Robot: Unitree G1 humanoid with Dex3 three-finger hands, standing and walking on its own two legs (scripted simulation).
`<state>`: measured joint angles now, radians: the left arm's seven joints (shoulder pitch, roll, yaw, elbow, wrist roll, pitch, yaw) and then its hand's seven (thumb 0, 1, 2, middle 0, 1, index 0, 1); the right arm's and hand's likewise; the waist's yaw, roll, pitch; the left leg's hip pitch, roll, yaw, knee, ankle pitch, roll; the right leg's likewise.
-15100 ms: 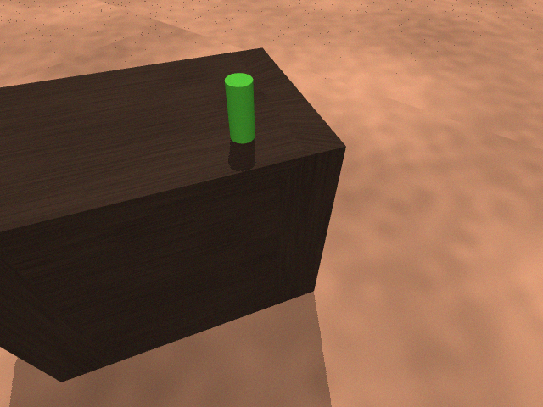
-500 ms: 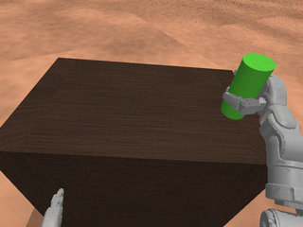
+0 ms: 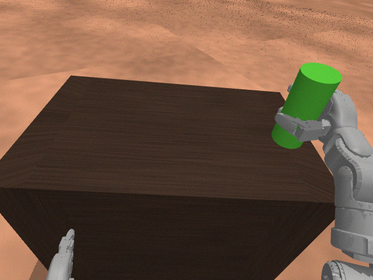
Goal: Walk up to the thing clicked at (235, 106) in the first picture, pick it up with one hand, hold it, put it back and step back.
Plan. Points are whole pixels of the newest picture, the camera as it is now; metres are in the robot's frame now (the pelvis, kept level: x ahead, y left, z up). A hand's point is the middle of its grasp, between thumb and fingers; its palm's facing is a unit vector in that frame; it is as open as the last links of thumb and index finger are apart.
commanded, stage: hold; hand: right
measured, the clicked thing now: (301, 109) +0.35 -0.18 +0.26
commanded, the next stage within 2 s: none
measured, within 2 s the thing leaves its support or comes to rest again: neither
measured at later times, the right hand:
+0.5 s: hand (307, 112) +0.34 -0.18 +0.27, palm faces +0.11 +0.99 -0.04, open 9.1 cm
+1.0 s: hand (307, 110) +0.34 -0.18 +0.27, palm faces +0.10 +0.99 -0.03, open 9.2 cm
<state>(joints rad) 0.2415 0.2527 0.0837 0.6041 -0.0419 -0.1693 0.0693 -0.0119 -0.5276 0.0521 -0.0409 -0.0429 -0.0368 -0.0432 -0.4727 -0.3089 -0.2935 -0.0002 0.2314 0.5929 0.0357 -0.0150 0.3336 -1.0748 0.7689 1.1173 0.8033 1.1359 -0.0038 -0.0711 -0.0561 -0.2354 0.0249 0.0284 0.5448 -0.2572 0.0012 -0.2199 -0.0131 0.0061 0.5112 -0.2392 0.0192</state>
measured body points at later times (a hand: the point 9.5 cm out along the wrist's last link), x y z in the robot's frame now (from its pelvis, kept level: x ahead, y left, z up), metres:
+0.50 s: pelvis +0.01 -0.01 +0.00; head -0.04 +0.03 +0.45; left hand +0.18 +0.25 -0.08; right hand +0.33 -0.23 +0.27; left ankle +0.03 +0.12 -0.73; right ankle +0.03 -0.14 -0.73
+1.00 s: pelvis +0.00 +0.00 +0.00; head -0.04 +0.03 +0.45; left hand +0.18 +0.25 -0.08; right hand +0.32 -0.23 +0.28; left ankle +0.03 +0.12 -0.73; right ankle +0.03 -0.14 -0.73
